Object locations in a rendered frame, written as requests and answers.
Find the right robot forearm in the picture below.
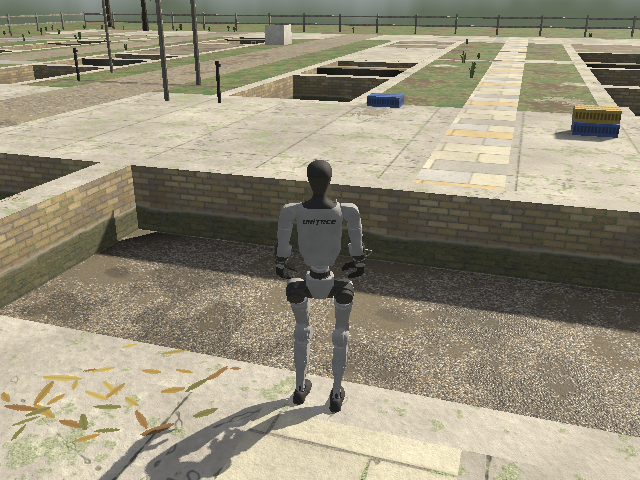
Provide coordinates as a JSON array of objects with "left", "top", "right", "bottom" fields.
[{"left": 352, "top": 242, "right": 366, "bottom": 267}]

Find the left robot forearm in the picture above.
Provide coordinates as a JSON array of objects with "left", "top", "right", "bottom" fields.
[{"left": 274, "top": 243, "right": 288, "bottom": 269}]

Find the right robot upper arm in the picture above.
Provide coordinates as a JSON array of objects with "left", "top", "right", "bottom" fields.
[{"left": 340, "top": 203, "right": 364, "bottom": 256}]

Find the robot left thigh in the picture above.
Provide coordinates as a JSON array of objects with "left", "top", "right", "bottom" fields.
[{"left": 286, "top": 278, "right": 313, "bottom": 342}]

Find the right robot hand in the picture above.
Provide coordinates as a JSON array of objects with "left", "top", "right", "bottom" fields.
[{"left": 342, "top": 261, "right": 365, "bottom": 278}]

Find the right robot shin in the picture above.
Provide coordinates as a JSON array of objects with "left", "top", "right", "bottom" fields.
[{"left": 332, "top": 330, "right": 349, "bottom": 399}]

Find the left robot upper arm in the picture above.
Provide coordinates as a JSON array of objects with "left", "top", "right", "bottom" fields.
[{"left": 276, "top": 203, "right": 299, "bottom": 258}]

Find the left robot hand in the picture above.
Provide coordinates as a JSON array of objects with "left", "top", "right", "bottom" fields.
[{"left": 276, "top": 262, "right": 299, "bottom": 279}]

